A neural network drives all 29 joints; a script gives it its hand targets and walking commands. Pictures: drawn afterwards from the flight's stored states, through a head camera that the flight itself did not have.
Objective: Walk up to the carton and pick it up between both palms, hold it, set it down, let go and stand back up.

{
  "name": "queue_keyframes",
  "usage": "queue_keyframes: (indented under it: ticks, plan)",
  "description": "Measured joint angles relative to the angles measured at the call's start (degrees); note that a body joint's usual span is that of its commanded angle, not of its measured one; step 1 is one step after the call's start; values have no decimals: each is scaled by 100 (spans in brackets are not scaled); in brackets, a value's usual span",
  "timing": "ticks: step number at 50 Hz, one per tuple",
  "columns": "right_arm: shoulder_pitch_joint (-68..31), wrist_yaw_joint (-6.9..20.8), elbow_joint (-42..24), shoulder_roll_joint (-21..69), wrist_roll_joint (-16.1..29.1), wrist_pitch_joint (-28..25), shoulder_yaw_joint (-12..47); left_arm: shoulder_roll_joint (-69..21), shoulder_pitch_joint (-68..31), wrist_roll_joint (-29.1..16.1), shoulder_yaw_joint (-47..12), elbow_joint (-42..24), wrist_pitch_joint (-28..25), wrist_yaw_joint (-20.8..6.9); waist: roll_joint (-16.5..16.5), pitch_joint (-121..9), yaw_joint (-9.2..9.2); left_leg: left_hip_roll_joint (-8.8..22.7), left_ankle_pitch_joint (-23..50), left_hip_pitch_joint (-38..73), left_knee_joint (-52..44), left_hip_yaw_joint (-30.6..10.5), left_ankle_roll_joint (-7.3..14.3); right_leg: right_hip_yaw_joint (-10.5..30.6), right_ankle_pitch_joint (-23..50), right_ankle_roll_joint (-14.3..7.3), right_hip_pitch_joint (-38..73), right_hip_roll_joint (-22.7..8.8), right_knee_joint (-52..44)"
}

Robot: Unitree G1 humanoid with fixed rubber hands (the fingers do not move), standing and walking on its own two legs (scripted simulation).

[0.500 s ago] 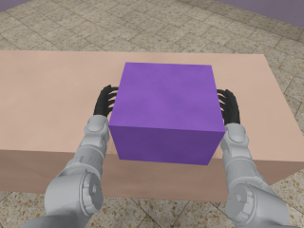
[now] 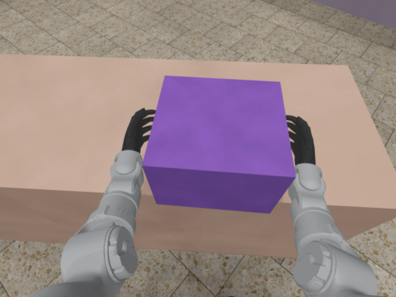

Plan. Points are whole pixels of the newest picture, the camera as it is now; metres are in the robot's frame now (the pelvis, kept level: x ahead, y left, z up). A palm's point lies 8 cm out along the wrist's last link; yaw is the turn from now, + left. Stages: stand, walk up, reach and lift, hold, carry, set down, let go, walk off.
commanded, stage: set down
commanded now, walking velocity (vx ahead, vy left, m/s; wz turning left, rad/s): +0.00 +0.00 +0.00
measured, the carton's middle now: (217, 144) +0.44 -0.05 +0.00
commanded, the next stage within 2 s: none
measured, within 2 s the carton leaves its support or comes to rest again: neither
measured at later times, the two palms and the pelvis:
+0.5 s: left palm (134, 147) +0.43 +0.13 +0.03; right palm (302, 157) +0.37 -0.22 +0.03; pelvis +0.00 +0.00 +0.00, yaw +0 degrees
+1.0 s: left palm (134, 141) +0.45 +0.13 +0.02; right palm (306, 154) +0.39 -0.25 +0.01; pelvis -0.01 +0.00 -0.03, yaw -2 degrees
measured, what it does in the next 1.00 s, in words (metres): stands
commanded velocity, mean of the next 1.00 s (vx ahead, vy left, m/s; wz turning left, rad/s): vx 0.00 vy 0.00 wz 0.00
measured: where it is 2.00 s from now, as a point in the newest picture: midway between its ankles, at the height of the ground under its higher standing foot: outside the picture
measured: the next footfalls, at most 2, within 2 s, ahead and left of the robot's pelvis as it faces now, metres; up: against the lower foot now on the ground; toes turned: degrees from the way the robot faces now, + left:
none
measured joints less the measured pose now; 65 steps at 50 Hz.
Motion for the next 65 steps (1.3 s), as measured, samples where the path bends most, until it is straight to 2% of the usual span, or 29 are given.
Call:
queue_keyframes:
  ticks: [24,30,34,36,37,41,44,47,51,55,61,65]
  plan:
    - [38,97,-317,168,-200,-42,-204,-75,34,275,260,-273,14,-124,-45,98,5,-3,74,-16,-104,4,-14,0,36,-13,-45,-3,-40]
    - [-13,127,-284,178,-259,-7,-250,-37,17,296,297,-187,-30,-119,-25,144,23,14,34,44,-66,41,-21,35,4,-14,-8,14,12]
    - [-87,83,-51,74,-150,33,-82,82,-2,226,184,2,-76,-38,-13,128,25,27,-12,50,-8,91,-21,84,-38,-12,-39,25,103]
    - [-172,21,352,-125,149,84,278,227,-36,40,-92,208,-33,66,-18,40,33,38,-53,-43,68,145,-20,135,-72,-16,-167,35,205]
    - [-219,-36,601,-252,434,129,598,323,-61,-203,-361,358,-17,167,-14,-62,43,51,-89,-166,148,178,-20,166,-91,-23,-299,47,275]
    - [-564,-270,1464,-665,1731,295,2017,720,-398,-1571,-1583,1259,-198,498,80,-531,21,122,-334,-909,722,243,-27,227,-219,-50,-1008,100,703]
    - [-843,-348,1845,-867,2485,310,2774,857,-768,-2327,-2250,1914,-454,528,166,-816,-9,145,-505,-1429,1159,212,-53,200,-366,-47,-1494,100,1077]
    - [-1178,-382,2323,-1054,3047,197,3262,928,-1155,-2697,-2625,2489,-640,447,200,-998,-21,142,-615,-1830,1537,167,-97,162,-503,-45,-1866,74,1423]
    - [-1605,-346,2943,-1278,3610,22,3616,1014,-1568,-2978,-2928,2984,-746,331,183,-1043,12,148,-763,-2258,1986,143,-123,146,-649,-58,-2292,57,1864]
    - [-1792,-235,3144,-1495,4069,-45,3924,1135,-1710,-3300,-3264,3114,-806,276,153,-1090,67,163,-859,-2682,2310,153,-96,159,-705,-79,-2740,59,2201]
    - [-1893,-36,2859,-1797,4489,175,4160,1372,-1699,-3898,-3802,2788,-674,265,118,-1225,109,155,-871,-3330,2675,175,-76,184,-716,-118,-3416,34,2594]
    - [-1971,54,2553,-1964,4591,461,4191,1512,-1764,-4174,-4022,2473,-441,230,89,-1294,120,138,-828,-3589,2782,190,-83,200,-691,-147,-3701,12,2744]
